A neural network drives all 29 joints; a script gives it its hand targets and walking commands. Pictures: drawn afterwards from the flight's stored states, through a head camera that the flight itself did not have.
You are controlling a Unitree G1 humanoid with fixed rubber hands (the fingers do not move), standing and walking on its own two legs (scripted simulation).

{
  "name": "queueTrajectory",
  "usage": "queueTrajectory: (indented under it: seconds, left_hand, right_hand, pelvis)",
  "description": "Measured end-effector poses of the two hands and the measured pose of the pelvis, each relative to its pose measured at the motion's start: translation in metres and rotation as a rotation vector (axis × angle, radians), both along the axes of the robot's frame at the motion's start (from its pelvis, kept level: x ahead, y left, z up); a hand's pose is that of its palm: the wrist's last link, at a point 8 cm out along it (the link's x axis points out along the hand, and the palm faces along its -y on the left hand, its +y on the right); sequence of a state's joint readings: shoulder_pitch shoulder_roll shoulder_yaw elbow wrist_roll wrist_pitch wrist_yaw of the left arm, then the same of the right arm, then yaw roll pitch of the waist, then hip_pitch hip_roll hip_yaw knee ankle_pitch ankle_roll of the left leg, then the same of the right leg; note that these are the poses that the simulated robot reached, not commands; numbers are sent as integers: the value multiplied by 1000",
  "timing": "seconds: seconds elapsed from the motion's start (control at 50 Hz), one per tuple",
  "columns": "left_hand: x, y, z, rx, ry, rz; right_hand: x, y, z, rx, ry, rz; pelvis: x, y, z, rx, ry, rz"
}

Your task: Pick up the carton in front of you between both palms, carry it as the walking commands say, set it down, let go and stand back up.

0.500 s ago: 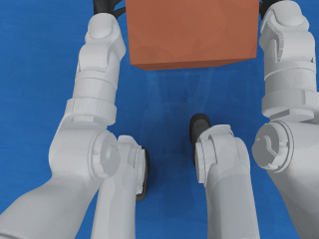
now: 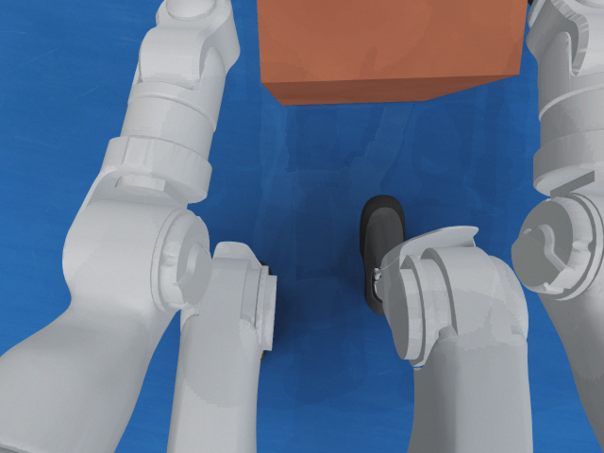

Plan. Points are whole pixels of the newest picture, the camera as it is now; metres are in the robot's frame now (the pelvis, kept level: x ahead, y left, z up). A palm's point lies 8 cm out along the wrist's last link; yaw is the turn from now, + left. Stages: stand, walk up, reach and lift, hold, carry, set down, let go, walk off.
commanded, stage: set down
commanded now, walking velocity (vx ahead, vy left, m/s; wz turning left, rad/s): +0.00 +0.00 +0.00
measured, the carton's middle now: out of the picture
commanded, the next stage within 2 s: none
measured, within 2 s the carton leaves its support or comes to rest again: rests again in 0.12 s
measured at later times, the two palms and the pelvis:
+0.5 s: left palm out of the picture +0.56 +0.03 -0.19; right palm out of the picture +0.52 -0.28 -0.19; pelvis -0.01 +0.00 -0.01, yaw +0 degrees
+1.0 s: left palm out of the picture +0.57 +0.06 -0.20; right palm out of the picture +0.51 -0.32 -0.21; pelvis +0.00 +0.00 -0.01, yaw +0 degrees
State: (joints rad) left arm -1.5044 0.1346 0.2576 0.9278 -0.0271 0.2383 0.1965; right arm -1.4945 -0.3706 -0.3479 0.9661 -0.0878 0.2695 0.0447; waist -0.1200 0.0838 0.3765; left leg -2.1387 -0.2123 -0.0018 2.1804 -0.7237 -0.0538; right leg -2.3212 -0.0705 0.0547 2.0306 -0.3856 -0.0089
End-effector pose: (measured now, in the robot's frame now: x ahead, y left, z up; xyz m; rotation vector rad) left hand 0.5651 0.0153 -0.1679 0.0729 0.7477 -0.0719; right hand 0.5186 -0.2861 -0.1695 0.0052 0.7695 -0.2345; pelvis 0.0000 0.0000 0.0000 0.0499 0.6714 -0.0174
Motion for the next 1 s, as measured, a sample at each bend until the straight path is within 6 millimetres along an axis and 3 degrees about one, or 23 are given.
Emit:
queueTrajectory:
  seconds: [0.22, 0.8, 0.9, 1.0]
  left_hand:
    - [-4, 8, -18, -7, 15, -10]
    - [-5, 14, -24, -18, -20, -87]
    - [0, 28, -30, 33, -8, -63]
    - [9, 41, -31, 42, -20, -36]
  right_hand:
    - [3, 4, -14, 11, 14, 26]
    - [-4, 1, -26, 53, -7, 17]
    - [-17, -16, -41, 3, 34, -68]
    - [-11, -38, -36, -34, 5, -99]
  pelvis:
    - [-5, -2, -7, -9, -36, 10]
    - [-8, 3, -16, -16, -106, 3]
    - [-5, 1, -14, -14, -90, 3]
    - [-4, -4, -13, -11, -73, 6]
